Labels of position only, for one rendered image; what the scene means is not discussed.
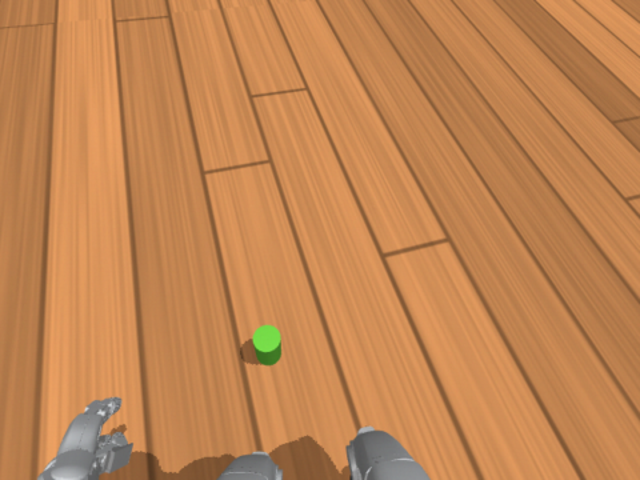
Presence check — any left robot hand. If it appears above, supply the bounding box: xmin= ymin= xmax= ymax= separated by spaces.
xmin=57 ymin=397 xmax=133 ymax=475

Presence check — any left robot arm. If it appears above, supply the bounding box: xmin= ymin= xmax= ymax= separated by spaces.
xmin=37 ymin=449 xmax=99 ymax=480

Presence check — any can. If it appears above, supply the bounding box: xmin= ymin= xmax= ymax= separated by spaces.
xmin=253 ymin=325 xmax=281 ymax=366

